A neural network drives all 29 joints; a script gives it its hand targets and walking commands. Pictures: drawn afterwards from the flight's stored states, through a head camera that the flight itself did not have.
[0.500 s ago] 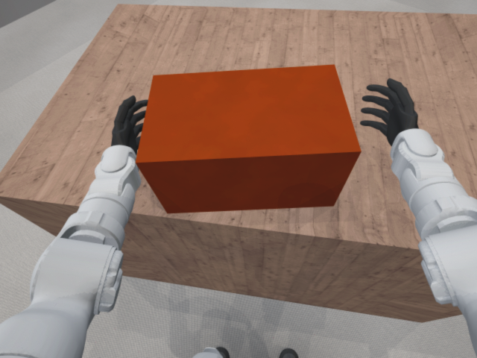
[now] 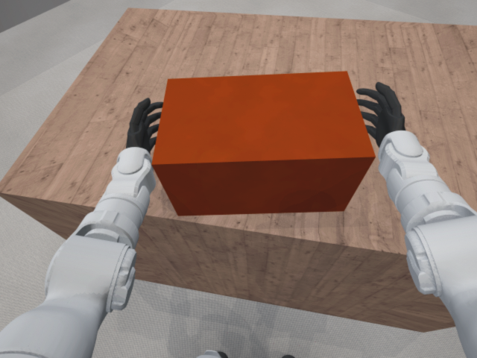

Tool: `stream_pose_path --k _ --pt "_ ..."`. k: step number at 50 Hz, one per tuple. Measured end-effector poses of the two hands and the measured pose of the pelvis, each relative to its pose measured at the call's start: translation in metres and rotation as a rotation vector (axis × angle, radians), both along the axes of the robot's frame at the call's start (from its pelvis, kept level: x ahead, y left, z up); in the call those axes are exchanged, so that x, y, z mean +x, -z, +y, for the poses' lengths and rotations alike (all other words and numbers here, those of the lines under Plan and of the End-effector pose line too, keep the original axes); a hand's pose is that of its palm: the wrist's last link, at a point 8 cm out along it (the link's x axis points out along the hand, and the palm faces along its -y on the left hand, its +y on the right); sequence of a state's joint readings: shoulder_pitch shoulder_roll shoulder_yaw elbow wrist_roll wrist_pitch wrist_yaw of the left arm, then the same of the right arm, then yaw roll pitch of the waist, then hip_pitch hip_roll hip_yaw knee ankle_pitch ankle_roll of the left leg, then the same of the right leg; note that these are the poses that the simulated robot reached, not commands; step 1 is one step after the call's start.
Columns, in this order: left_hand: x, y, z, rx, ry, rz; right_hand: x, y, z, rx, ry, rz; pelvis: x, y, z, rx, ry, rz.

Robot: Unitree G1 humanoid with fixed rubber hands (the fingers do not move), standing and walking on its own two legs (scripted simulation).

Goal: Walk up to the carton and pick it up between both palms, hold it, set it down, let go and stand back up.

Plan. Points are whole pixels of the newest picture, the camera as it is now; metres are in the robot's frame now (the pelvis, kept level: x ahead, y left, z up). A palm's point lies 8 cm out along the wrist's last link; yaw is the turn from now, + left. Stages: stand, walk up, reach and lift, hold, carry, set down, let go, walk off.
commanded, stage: reach and lift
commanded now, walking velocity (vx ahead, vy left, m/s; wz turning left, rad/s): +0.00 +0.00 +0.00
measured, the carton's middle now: (258, 147) +0.47 +0.05 +0.04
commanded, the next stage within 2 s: none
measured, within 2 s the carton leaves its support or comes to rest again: neither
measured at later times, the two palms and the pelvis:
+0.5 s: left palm (141, 146) +0.42 +0.25 +0.08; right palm (382, 136) +0.48 -0.16 +0.08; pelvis +0.00 +0.01 +0.00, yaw +0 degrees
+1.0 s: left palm (142, 148) +0.42 +0.24 +0.08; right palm (386, 138) +0.47 -0.16 +0.09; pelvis +0.01 +0.01 +0.02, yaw +1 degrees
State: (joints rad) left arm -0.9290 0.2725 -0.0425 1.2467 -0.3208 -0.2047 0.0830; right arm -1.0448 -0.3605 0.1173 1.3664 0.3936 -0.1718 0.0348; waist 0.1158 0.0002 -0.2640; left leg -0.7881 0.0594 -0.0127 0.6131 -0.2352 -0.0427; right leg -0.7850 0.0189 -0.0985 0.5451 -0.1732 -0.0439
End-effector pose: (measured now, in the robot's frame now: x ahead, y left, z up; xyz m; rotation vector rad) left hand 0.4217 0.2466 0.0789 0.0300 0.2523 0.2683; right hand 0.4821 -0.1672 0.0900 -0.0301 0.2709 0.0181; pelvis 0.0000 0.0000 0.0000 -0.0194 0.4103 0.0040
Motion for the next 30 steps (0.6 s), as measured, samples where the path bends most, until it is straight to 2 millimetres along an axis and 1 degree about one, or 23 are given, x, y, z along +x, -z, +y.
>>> stream_pose_path --k 5,30 --pt "0.0001 0.0005 0.0001 -0.002 0.001 -0.004 -0.0008 0.0041 0.0078 0.007 -0.009 0.000 0.0000 0.0001 0.0009 0.001 -0.001 -0.001" --pt "0.0000 0.0011 -0.0007 -0.004 -0.002 -0.011 -0.0045 0.0069 0.0076 0.016 0.013 -0.004 -0.0021 -0.0007 0.0067 -0.004 -0.002 0.006"
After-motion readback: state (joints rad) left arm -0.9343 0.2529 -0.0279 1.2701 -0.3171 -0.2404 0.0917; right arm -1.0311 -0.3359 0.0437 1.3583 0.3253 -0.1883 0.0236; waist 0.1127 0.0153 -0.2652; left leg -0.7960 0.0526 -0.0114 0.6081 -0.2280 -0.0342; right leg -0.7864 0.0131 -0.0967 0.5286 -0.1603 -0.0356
